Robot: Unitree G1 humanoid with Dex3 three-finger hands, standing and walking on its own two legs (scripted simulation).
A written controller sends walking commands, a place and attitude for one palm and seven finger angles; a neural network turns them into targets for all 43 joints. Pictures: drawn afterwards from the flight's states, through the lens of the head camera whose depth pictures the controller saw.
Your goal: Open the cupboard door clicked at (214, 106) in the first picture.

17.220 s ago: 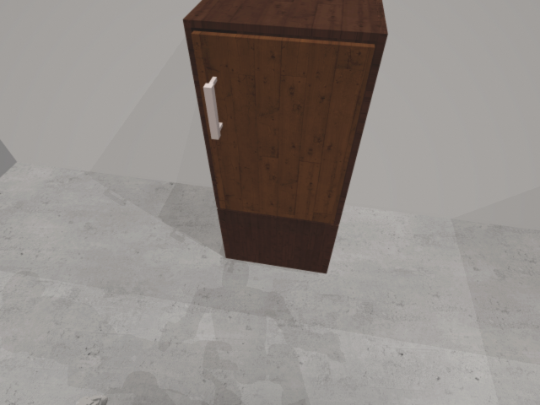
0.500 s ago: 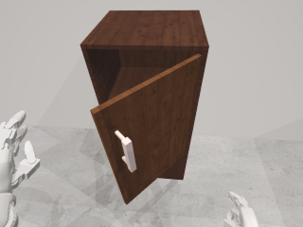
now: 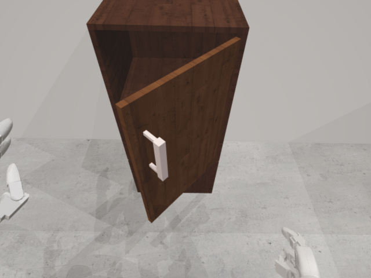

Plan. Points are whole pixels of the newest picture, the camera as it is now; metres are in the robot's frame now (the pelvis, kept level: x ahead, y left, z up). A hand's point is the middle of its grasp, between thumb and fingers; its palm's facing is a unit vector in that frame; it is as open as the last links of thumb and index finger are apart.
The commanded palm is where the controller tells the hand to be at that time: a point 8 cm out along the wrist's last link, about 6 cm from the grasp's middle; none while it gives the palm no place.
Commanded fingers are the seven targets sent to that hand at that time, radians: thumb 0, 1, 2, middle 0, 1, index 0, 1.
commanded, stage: step back with the hand held close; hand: left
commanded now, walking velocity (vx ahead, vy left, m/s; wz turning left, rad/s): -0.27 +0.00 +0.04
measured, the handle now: (155, 156) +0.39 +0.10 +0.02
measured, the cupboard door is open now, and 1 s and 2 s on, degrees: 47 47 47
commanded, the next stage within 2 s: stop stepping back and stand still in 0.50 s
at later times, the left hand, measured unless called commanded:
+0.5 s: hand out of the picture +0.09 +0.29 +0.18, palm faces +0.52 -0.73 -0.44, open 7.4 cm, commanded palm +0.00 +0.32 +0.18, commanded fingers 0.00 0.90 0.90 -0.20 -0.30 -0.20 -0.30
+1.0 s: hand out of the picture +0.01 +0.26 +0.17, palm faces +0.34 -0.81 -0.48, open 7.4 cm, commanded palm -0.05 +0.30 +0.18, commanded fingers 0.00 0.90 0.90 -0.20 -0.30 -0.20 -0.30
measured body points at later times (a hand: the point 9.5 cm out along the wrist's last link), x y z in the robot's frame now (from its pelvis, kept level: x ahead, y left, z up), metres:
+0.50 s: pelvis -0.11 +0.01 -0.01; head -0.09 +0.04 +0.43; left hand +0.05 +0.33 +0.20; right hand +0.08 -0.21 -0.09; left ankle +0.05 +0.10 -0.74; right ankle -0.13 -0.13 -0.67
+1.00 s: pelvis -0.20 +0.01 +0.01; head -0.19 +0.03 +0.46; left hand -0.01 +0.30 +0.20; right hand -0.06 -0.23 -0.07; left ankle -0.10 +0.10 -0.73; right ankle -0.24 -0.07 -0.73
